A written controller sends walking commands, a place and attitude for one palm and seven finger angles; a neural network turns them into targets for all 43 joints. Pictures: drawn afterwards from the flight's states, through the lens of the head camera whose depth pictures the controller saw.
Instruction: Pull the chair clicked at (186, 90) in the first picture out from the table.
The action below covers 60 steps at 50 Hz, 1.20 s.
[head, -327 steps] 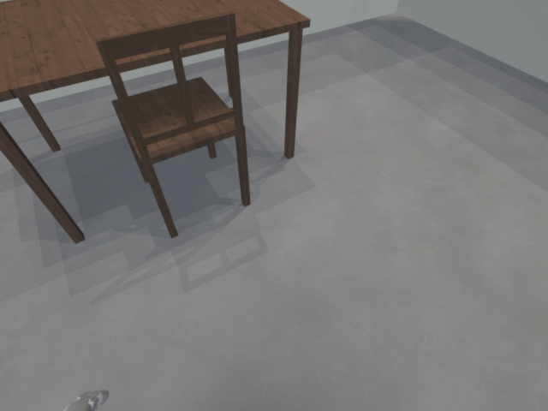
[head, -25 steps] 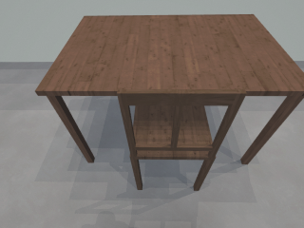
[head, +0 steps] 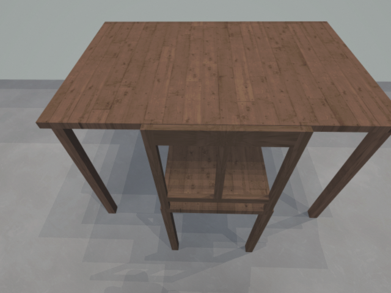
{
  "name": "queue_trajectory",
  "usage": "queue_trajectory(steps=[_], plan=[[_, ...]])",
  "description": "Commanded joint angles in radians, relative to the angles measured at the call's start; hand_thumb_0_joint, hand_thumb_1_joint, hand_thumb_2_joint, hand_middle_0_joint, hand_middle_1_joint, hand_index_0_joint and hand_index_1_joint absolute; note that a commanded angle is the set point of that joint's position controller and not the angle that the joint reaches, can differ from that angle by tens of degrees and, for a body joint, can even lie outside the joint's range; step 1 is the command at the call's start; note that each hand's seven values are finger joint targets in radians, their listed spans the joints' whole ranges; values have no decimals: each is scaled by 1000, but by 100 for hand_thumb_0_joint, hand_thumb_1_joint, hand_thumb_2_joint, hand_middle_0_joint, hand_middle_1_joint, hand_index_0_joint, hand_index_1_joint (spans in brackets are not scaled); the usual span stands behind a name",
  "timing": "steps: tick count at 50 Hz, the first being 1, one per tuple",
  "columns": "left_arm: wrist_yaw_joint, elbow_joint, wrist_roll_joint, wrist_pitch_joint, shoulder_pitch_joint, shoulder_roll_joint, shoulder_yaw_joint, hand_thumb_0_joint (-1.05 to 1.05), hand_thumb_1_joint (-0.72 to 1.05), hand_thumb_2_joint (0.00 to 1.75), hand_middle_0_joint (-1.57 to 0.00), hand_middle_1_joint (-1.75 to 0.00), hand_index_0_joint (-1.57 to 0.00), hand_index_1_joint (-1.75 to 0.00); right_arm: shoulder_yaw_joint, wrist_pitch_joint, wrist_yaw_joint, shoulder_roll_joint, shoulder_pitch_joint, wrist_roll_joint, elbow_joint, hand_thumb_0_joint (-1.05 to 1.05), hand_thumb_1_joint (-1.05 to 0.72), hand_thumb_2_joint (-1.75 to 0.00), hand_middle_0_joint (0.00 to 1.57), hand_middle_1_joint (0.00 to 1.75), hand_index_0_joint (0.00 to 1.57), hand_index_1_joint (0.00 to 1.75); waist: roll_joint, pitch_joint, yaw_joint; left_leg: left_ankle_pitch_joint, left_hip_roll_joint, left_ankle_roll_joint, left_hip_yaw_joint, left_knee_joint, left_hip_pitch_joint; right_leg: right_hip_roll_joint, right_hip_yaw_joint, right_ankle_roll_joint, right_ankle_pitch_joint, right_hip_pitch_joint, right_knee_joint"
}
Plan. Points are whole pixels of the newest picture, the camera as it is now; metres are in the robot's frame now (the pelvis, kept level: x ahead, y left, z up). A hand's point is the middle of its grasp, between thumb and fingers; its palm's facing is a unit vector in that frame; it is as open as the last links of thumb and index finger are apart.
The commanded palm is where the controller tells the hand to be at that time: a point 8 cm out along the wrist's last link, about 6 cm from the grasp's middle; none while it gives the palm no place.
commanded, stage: come to a stop and stand still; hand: left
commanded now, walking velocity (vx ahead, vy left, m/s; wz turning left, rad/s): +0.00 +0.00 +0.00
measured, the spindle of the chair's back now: (220, 173) +0.45 -0.04 -0.09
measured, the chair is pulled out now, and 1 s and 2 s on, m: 0.00 0.00 0.00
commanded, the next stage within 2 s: look again from close up in 0.20 s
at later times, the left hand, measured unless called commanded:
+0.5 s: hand out of the picture +0.00 +0.15 -0.17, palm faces +0.03 -0.98 -0.20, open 7.3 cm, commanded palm none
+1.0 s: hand out of the picture -0.01 +0.14 -0.17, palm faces +0.04 -0.98 -0.18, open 7.4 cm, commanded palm none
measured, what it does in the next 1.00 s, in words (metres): stands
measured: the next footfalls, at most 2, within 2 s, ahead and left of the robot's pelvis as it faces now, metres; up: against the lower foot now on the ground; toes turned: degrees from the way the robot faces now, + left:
none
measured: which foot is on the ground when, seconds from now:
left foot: down 0.00-1.00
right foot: down 0.00-1.00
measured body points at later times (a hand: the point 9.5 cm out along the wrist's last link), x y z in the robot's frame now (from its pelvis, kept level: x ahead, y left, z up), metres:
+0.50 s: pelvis +0.01 -0.02 +0.00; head +0.02 -0.03 +0.45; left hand +0.00 +0.20 -0.15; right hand +0.00 -0.23 -0.17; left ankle -0.03 +0.10 -0.74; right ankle +0.00 -0.10 -0.74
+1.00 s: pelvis +0.00 -0.02 +0.00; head +0.01 -0.03 +0.45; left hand -0.01 +0.19 -0.16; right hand -0.02 -0.23 -0.16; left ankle -0.03 +0.10 -0.74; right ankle +0.00 -0.10 -0.74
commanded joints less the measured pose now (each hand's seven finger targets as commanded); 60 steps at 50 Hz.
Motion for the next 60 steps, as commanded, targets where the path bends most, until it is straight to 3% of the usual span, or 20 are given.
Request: queue_trajectory(steps=[1,37,44,47,52,55,56,57,58,59,60], plan=[[5,-30,0,-17,60,97,9,0,90,90,-20,-30,-20,-30,-11,-4,-3,-82,80,0,-15,0,-90,-90,20,30,20,30,-25,-7,-3,196,120,6,-96,-65,-20,-116,109,-29,262,30,-71],[5,-13,-1,-22,117,81,10,0,90,90,-20,-30,-20,-30,-10,-2,-6,-44,136,2,19,0,-90,-90,20,30,20,30,-33,16,3,125,110,0,-82,-62,-38,-108,113,-35,193,33,-120],[4,-15,0,-17,121,75,10,0,90,90,-20,-30,-20,-30,-10,1,-5,-38,134,2,20,0,-90,-90,20,30,20,30,-18,64,6,91,107,1,-84,-69,-60,-100,115,-35,103,-6,-138],[4,-15,-2,-21,128,75,11,0,90,90,-20,-30,-20,-30,-9,-4,-6,-41,144,2,20,0,-90,-90,20,30,20,30,-21,14,6,126,109,3,-86,-61,-38,-102,113,-36,151,23,-126],[5,-12,-1,-22,134,74,10,0,90,90,-20,-30,-20,-30,-9,-3,-7,-36,143,3,22,0,-90,-90,20,30,20,30,-40,32,7,121,108,1,-85,-58,-52,-105,106,-33,162,21,-124],[5,-15,-1,-20,133,74,10,0,90,90,-20,-30,-20,-30,-9,-4,-6,-35,148,3,21,0,-90,-90,20,30,20,30,-18,35,7,126,110,3,-89,-63,-54,-101,106,-34,154,17,-120],[45,28,14,-46,208,114,22,0,90,90,-20,-30,-20,-30,-21,-12,4,-73,-7,5,-48,0,-90,-90,20,30,20,30,-66,49,61,94,112,-32,-19,188,-177,-184,164,38,741,63,-75],[18,-1463,-221,-266,-517,294,62,0,88,89,-20,-30,-20,-30,-41,-163,-44,-276,23,45,-412,0,-90,-90,20,30,20,30,130,-452,-87,200,9,12,-53,25,79,-99,124,3,458,169,-2],[86,-1453,-171,-258,-408,386,170,0,85,88,-20,-29,-20,-29,-17,-236,-79,-177,-99,56,-373,0,-90,-90,20,30,20,30,187,-383,-30,201,30,11,-13,53,60,-37,79,-7,232,105,23],[93,-1144,-143,-116,65,62,-3,0,83,87,-19,-29,-19,-29,-34,-289,-68,-154,-70,42,-404,0,-90,-90,20,30,20,30,174,-294,-17,217,32,11,-45,23,-31,-13,10,-21,120,42,33],[89,-1030,-182,-63,143,-77,-83,0,81,86,-19,-29,-19,-29,-28,-306,-66,-165,-62,60,-363,0,-90,-90,20,30,20,30,67,-134,-31,159,31,5,-68,67,-106,-22,-39,-5,85,-57,28]])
